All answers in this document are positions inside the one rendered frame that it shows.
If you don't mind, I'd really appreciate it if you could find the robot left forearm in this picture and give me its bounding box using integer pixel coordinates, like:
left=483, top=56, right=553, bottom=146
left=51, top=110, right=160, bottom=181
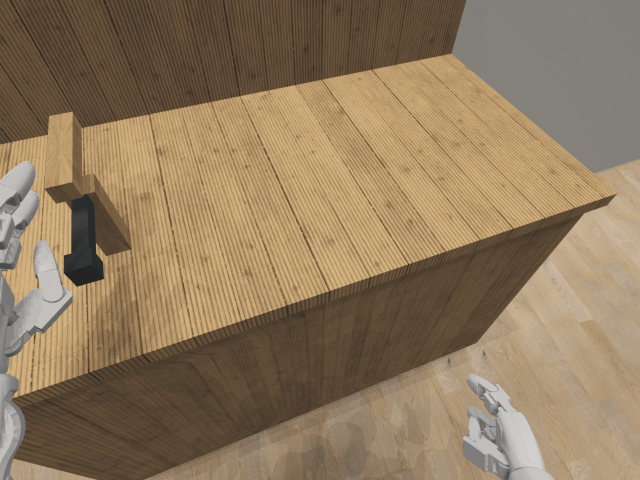
left=0, top=374, right=26, bottom=480

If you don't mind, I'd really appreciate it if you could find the right robot hand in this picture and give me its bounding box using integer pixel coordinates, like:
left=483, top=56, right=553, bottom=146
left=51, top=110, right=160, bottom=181
left=463, top=373, right=545, bottom=480

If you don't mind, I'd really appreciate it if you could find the left robot hand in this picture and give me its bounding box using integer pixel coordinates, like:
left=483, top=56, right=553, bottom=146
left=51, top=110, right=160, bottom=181
left=0, top=161, right=73, bottom=374

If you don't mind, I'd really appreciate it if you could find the tap lever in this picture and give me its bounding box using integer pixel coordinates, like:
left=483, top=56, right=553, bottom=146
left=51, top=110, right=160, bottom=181
left=64, top=194, right=104, bottom=287

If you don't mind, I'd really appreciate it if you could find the counter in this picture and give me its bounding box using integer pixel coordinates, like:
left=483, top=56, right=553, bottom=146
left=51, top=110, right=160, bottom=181
left=0, top=0, right=617, bottom=480

